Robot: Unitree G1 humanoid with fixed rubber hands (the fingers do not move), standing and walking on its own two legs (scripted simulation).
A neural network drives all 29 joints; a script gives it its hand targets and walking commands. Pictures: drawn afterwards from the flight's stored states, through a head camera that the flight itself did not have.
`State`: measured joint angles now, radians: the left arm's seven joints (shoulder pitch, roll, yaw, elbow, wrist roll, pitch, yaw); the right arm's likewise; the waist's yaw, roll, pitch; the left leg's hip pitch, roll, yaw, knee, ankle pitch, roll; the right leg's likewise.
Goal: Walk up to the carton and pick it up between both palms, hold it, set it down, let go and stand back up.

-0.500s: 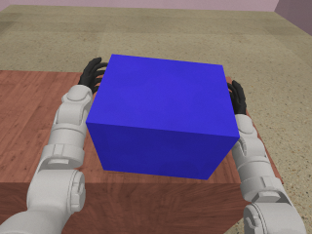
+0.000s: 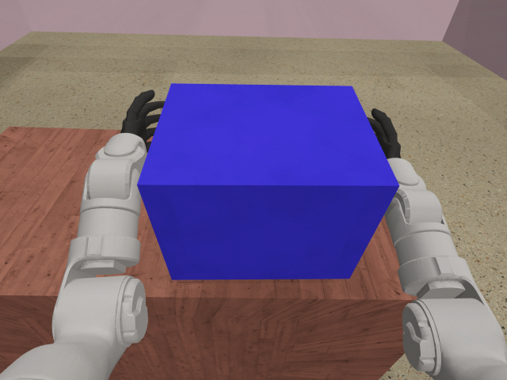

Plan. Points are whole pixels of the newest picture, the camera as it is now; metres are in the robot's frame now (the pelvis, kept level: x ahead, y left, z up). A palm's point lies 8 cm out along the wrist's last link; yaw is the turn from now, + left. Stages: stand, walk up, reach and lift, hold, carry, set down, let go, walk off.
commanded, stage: reach and lift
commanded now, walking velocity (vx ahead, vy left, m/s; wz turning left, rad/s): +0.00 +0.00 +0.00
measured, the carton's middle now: (262, 182) +0.36 -0.02 +0.15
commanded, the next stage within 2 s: hold in 0.92 s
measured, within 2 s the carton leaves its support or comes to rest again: neither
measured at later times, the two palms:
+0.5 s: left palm (128, 129) +0.40 +0.18 +0.23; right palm (386, 137) +0.37 -0.20 +0.23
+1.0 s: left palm (123, 121) +0.40 +0.18 +0.25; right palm (388, 123) +0.38 -0.20 +0.25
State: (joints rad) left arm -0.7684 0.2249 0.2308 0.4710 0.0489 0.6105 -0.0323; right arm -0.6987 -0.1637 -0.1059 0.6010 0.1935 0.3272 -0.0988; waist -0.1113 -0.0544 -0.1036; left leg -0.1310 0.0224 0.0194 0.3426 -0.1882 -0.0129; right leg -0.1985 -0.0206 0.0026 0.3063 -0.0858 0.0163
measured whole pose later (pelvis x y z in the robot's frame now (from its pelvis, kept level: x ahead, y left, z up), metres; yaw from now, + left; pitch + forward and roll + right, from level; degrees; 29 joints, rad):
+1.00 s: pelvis +0.00 +0.00 +0.00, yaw +0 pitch -1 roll +0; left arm -0.86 0.21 0.28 0.43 0.07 0.80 0.01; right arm -0.89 -0.25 -0.07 0.68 0.27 0.50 -0.07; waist -0.10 -0.05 -0.14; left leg -0.13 0.02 0.02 0.34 -0.19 -0.02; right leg -0.20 -0.02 0.00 0.31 -0.09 0.02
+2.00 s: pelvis +0.01 +0.00 +0.00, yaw +0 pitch -1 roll +0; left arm -0.89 0.21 0.30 0.41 0.09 0.88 -0.01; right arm -0.98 -0.29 -0.05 0.72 0.31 0.60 -0.08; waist -0.10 -0.04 -0.16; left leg -0.13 0.02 0.02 0.35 -0.20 -0.02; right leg -0.19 -0.02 0.00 0.31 -0.09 0.02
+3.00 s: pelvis +0.00 +0.00 +0.00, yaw +0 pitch -1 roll +0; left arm -0.90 0.21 0.30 0.41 0.09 0.89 -0.01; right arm -0.97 -0.29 -0.04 0.70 0.32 0.62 -0.09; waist -0.10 -0.03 -0.16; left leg -0.13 0.02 0.01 0.35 -0.20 -0.02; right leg -0.19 -0.02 0.00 0.31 -0.09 0.02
